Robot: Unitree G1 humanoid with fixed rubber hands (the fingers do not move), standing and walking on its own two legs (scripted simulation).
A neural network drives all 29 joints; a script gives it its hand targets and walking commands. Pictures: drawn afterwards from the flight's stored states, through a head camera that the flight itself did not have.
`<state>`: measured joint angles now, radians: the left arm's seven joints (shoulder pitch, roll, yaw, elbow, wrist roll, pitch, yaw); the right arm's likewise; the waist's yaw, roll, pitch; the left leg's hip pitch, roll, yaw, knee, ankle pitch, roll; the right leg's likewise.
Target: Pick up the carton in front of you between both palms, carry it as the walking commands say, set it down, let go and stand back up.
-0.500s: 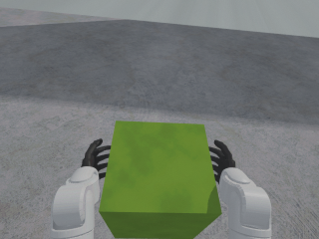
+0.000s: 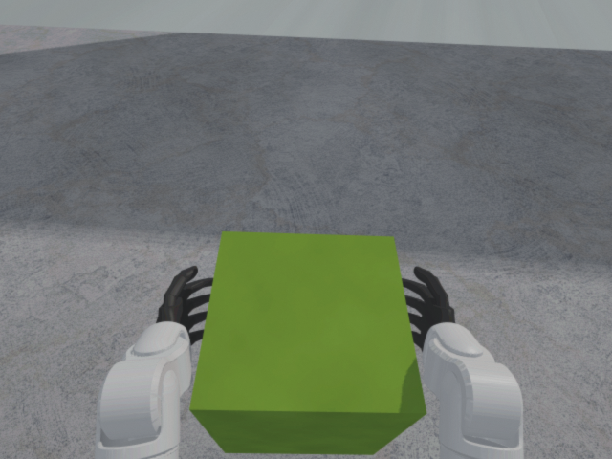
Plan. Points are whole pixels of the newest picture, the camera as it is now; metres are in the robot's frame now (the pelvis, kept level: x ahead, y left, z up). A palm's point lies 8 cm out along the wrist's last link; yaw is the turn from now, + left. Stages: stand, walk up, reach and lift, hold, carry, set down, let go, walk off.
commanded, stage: carry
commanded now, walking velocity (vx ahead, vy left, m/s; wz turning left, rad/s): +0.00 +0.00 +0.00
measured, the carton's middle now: (303, 352) +0.28 +0.00 +0.01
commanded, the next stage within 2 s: hold in 1.78 s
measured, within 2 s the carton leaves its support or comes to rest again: neither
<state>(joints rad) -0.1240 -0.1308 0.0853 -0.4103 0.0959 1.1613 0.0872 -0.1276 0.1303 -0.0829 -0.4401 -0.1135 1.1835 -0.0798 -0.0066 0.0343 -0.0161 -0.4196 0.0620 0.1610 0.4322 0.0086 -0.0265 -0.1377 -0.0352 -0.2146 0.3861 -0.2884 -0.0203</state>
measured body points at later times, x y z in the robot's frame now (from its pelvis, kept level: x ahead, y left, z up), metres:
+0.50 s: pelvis +0.08 +0.00 -0.01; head +0.09 +0.00 +0.44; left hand +0.37 +0.14 +0.08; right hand +0.36 -0.16 +0.07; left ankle +0.10 +0.10 -0.74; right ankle -0.05 -0.09 -0.73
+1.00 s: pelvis +0.04 -0.01 -0.01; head +0.02 -0.01 +0.44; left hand +0.32 +0.13 +0.06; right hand +0.31 -0.17 +0.06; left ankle +0.10 +0.10 -0.74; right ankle -0.06 -0.09 -0.74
